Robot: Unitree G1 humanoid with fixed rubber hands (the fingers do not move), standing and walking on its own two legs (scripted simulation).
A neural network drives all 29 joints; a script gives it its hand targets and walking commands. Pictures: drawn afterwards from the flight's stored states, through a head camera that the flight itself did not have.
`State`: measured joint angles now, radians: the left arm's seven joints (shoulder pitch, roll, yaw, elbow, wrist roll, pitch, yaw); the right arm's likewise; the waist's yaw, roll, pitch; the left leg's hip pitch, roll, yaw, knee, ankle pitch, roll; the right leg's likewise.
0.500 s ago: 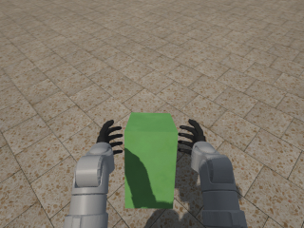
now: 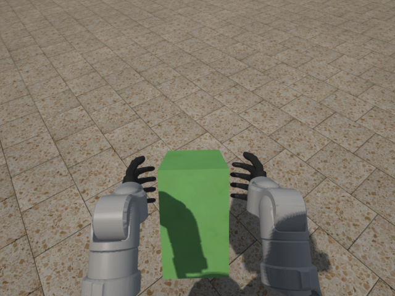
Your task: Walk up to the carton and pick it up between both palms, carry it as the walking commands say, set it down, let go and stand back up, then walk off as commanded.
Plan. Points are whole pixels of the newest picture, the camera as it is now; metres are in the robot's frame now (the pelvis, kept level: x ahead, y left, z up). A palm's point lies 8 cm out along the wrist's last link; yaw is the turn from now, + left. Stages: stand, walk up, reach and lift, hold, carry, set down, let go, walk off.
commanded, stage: carry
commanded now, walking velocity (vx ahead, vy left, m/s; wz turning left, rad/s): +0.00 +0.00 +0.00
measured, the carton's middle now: (194, 206) +0.35 -0.01 -0.06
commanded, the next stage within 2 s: none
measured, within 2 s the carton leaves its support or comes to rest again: neither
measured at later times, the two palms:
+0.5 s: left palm (145, 121) +0.51 +0.10 +0.09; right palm (240, 113) +0.51 -0.13 +0.09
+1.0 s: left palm (145, 82) +0.75 +0.13 +0.05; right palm (216, 73) +0.75 -0.10 +0.06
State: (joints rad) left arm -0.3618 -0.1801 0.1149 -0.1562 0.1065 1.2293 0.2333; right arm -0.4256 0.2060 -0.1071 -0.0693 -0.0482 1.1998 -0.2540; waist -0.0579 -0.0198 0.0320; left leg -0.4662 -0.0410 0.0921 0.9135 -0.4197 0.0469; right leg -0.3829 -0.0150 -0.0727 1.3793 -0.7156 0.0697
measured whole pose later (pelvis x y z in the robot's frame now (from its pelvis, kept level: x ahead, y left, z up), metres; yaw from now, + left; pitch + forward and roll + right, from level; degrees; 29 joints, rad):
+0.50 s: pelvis +0.20 -0.02 +0.01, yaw +1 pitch +1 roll +2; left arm -0.37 -0.18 0.16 -0.02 0.11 1.07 0.21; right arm -0.43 0.21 -0.11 0.06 -0.11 1.01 -0.20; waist -0.06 0.00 -0.01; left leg -0.38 -0.05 0.09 0.86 -0.49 0.07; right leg -0.32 -0.03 -0.09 1.13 -0.65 0.01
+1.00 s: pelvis +0.44 +0.01 +0.00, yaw +0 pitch -1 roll -1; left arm -0.32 -0.17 0.17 0.12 0.12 0.88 0.19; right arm -0.41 0.20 -0.11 0.22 -0.15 0.85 -0.14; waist -0.06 -0.02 0.02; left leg -0.29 -0.05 0.10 0.92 -0.62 0.11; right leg -0.29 -0.02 -0.08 0.92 -0.63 0.00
